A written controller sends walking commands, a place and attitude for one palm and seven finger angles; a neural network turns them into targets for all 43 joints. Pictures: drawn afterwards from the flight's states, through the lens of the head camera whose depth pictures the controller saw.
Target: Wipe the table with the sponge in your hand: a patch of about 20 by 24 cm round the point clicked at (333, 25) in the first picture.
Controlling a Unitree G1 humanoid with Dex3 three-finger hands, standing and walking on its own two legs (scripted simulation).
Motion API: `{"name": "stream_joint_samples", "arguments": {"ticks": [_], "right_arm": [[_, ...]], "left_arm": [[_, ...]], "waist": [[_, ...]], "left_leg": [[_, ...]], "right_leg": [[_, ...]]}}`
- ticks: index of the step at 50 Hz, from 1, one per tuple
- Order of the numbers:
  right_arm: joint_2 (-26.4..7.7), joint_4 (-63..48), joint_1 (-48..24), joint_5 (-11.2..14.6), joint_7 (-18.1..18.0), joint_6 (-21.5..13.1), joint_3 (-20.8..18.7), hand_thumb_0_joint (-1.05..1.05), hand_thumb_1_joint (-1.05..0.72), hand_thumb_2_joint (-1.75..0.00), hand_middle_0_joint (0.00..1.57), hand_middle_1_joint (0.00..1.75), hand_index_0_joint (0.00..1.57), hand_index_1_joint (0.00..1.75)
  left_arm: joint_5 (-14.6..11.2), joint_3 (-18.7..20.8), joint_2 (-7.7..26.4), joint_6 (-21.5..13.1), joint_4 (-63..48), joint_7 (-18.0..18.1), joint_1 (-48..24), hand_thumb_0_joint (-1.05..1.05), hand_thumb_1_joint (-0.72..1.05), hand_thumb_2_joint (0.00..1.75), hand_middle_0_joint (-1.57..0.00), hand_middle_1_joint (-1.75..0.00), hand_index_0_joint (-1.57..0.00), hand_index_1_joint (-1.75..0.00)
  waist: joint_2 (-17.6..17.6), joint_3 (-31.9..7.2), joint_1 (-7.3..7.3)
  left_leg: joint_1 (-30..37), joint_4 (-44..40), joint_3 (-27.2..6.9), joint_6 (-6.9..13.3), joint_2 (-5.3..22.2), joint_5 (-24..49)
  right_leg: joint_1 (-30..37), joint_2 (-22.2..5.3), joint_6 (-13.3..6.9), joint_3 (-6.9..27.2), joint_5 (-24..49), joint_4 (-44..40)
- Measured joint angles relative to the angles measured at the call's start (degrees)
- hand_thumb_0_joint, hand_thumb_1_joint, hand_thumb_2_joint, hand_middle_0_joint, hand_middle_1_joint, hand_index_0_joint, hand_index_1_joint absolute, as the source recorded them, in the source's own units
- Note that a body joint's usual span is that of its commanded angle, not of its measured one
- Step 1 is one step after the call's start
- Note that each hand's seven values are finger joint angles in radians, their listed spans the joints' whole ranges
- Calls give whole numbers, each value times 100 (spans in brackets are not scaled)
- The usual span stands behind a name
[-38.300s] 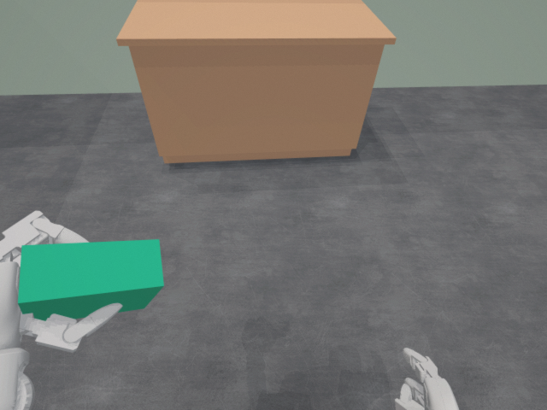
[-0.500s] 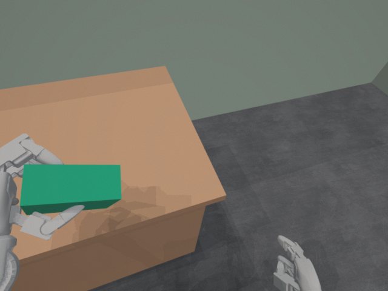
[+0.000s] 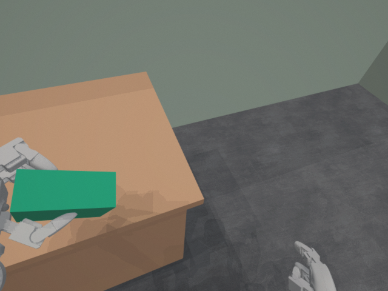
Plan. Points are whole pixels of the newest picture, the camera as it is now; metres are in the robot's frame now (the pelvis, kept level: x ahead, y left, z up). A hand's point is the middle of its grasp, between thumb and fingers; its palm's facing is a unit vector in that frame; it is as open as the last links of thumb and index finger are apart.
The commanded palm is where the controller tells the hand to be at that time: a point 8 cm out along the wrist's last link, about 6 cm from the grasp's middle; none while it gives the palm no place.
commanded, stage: shuffle to correct the standing spot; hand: left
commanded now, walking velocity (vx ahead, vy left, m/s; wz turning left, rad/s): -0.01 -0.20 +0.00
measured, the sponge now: (80, 196) +0.23 +0.20 +0.13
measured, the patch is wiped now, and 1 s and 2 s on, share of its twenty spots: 0.00 0.00 0.00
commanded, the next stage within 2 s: come to a stop and stand still in 0.72 s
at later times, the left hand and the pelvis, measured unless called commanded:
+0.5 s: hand (36, 190) +0.22 +0.25 +0.17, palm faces +0.31 -0.85 -0.42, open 9.6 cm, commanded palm +0.16 +0.28 +0.18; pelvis +0.00 +0.00 +0.00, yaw +0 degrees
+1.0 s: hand (4, 179) +0.23 +0.28 +0.19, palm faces +0.44 -0.78 -0.44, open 9.6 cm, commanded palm +0.14 +0.27 +0.18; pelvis -0.02 -0.01 +0.00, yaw +0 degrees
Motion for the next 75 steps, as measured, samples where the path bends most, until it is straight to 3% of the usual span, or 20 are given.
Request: {"name": "stream_joint_samples", "arguments": {"ticks": [15, 25, 43, 45, 47, 49, 51, 54, 56, 60, 65, 70, 75], "right_arm": [[156, 37, 60, -10, 39, 27, 175, 1, -90, -90, 21, 30, 20, 30], [188, -59, -54, -4, 86, 42, 170, 1, -90, -90, 21, 30, 20, 30], [54, -50, -31, 27, 62, 85, 73, 1, -90, -90, 20, 30, 20, 30], [111, 115, 103, -63, 2, -202, -5, 1, -91, -90, 20, 30, 20, 30], [110, 185, 99, -48, 31, -257, 52, 1, -91, -90, 20, 30, 20, 30], [10, 152, 48, -40, 86, -296, 83, 1, -90, -90, 20, 30, 20, 30], [-110, 97, -8, -9, 159, -327, 56, 1, -90, -90, 21, 30, 20, 30], [-220, 64, -59, 6, 215, -347, 9, 1, -91, -90, 20, 30, 20, 30], [-204, 87, -59, -9, 179, -339, 28, 1, -91, -90, 20, 30, 20, 30], [-42, 134, 26, -64, 52, -333, 138, 1, -91, -90, 20, 30, 20, 30], [108, 195, 148, -102, -7, -440, 282, 1, -91, -90, 20, 30, 20, 30], [212, 207, 82, -96, 120, -580, 398, 1, -90, -90, 20, 30, 20, 30], [336, 197, 30, -112, 233, -583, 492, 1, -90, -90, 21, 30, 20, 30]], "left_arm": [[22, -125, -166, 117, 92, 25, -45, -1, -48, 106, -79, -139, -80, -139], [20, 1, 6, 105, 22, 21, -110, -1, -48, 106, -79, -139, -80, -139], [-24, 3, 14, 81, 22, 49, 62, -1, -48, 106, -79, -139, -80, -139], [257, 147, 419, -60, 439, -273, -633, -1, -48, 106, -79, -139, -80, -139], [195, 414, 643, -209, 928, -246, -1204, -1, -48, 106, -79, -138, -80, -138], [135, 586, 508, -234, 1184, -123, -1379, -1, -48, 106, -79, -139, -80, -139], [88, 514, 195, -222, 1123, -20, -1202, -1, -48, 106, -79, -139, -80, -139], [132, -27, -306, -234, 757, -3, -644, -1, -48, 106, -79, -139, -79, -139], [190, -379, -443, -262, 550, -51, -256, -1, -48, 106, -79, -139, -79, -139], [226, -473, -266, -295, 391, -48, 136, -1, -48, 106, -79, -139, -80, -139], [302, -69, -37, -342, 560, 129, -405, -1, -48, 106, -80, -138, -80, -138], [400, 54, -218, -407, 635, 240, -967, -1, -48, 106, -79, -139, -80, -139], [496, -230, -424, -421, 625, 177, -731, -1, -48, 106, -79, -139, -80, -139]], "waist": [[39, 35, 125], [96, 92, 63], [195, 47, 25], [81, 139, 281], [-85, 189, 354], [-78, 217, 330], [7, 229, 243], [116, 224, 126], [98, 185, 79], [-91, 126, 137], [-207, 125, 311], [-164, 124, 360], [-105, -5, 286]], "left_leg": [[-52, -56, -26, 40, -39, 64], [-34, -51, -32, 23, -9, 32], [-41, -34, -122, -14, 29, 52], [-4, -87, -61, 96, 19, 206], [-7, -183, 8, 165, -47, 325], [12, -233, 101, 197, -54, 310], [18, -241, 167, 167, -67, 286], [-5, -176, 212, 191, -106, 295], [-39, -127, 153, 253, -181, 239], [-17, -200, 24, 296, -333, 366], [62, -359, 37, 427, -455, 472], [61, -366, 83, 590, -625, 504], [98, -423, 157, 694, -721, 478]], "right_leg": [[-27, -37, 20, -30, 62, -78], [33, -9, 21, -31, 80, -166], [33, 38, -85, -123, 63, -119], [56, 21, -83, -114, 100, -138], [-47, -55, -101, -93, 108, -32], [-123, -78, -52, -26, 117, 53], [-167, -103, 55, 33, 130, 109], [-151, -146, 122, 81, 177, 86], [-134, -173, 145, 92, 227, 27], [-88, -218, 215, 152, 332, -102], [10, -338, 347, 169, 215, -231], [15, -493, 424, 222, 284, -229], [61, -578, 467, 316, 362, -330]]}}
